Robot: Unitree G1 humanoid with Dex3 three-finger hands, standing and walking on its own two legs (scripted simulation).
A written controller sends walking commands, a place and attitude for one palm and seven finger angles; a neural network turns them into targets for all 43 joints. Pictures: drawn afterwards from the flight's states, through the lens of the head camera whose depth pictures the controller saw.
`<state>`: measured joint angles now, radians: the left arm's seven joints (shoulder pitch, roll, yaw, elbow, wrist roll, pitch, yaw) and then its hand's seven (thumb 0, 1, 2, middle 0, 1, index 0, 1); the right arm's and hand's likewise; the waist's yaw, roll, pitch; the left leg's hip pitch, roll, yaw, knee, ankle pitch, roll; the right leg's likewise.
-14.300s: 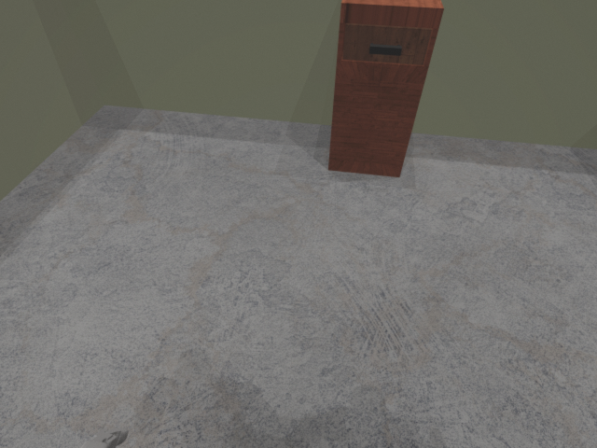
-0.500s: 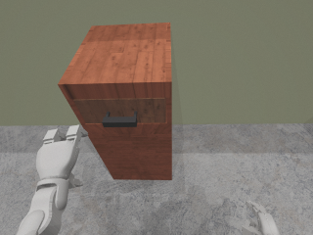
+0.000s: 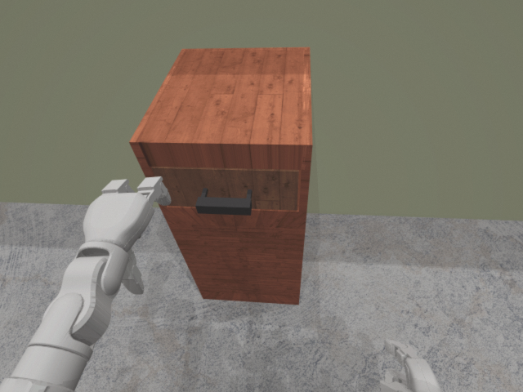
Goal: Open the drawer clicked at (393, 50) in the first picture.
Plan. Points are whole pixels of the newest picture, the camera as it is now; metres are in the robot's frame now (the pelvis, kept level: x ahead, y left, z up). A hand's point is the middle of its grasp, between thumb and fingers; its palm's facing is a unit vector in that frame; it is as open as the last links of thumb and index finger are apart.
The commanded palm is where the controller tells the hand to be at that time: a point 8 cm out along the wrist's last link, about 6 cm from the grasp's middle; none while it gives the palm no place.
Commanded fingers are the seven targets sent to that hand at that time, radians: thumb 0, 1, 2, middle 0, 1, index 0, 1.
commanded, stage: raise the hand with hooked fingers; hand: left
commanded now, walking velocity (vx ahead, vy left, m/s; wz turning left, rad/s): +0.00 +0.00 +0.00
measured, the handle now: (225, 199) +0.53 +0.17 -0.09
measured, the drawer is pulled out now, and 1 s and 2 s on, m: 0.00 0.00 0.00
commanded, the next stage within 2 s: move the hooked fingers above the handle in 0.24 s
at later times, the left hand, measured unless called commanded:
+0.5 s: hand (165, 246) +0.30 +0.20 +0.06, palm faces -0.01 -0.06 -1.00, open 13.9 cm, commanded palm +0.29 +0.21 +0.12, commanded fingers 0.00 -0.50 0.30 -0.30 -1.20 -0.30 -1.20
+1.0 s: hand (190, 222) +0.38 +0.18 +0.03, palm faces +0.00 -0.05 -1.00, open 13.9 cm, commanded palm +0.36 +0.20 +0.08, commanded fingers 0.00 -0.50 0.30 -0.30 -1.20 -0.30 -1.20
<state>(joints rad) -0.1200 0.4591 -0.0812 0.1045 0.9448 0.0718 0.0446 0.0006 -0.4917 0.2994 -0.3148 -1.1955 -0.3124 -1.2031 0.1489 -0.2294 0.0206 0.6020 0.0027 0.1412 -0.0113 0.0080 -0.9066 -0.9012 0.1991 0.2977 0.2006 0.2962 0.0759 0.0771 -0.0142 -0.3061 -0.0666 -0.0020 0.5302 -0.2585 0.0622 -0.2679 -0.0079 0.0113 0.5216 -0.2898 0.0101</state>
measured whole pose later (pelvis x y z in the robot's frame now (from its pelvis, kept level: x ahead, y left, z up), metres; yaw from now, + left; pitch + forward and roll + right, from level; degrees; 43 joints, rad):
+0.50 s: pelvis -0.01 -0.04 +0.00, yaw +0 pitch +2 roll +1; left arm -0.14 0.44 -0.11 0.22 0.96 0.04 0.11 0.00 -0.49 0.30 -0.32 -1.20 -0.31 -1.20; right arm 0.13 -0.25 0.01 0.63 0.02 0.12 -0.04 0.01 -0.91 -0.90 0.20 0.30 0.20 0.30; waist 0.07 0.08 -0.02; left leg -0.32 -0.04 -0.02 0.52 -0.24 0.02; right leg -0.30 0.02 0.00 0.56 -0.30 -0.03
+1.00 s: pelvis +0.01 -0.04 -0.01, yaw +0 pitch +9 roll +1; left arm -0.32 0.42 -0.06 0.48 1.02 -0.07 0.23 0.00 -0.49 0.30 -0.32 -1.20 -0.32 -1.20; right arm 0.22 -0.26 -0.06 0.66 0.01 0.12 -0.05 0.01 -0.91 -0.90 0.20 0.30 0.20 0.30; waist 0.02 0.05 -0.08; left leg -0.49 -0.02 -0.01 0.65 -0.32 0.01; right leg -0.47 0.04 0.00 0.67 -0.36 -0.04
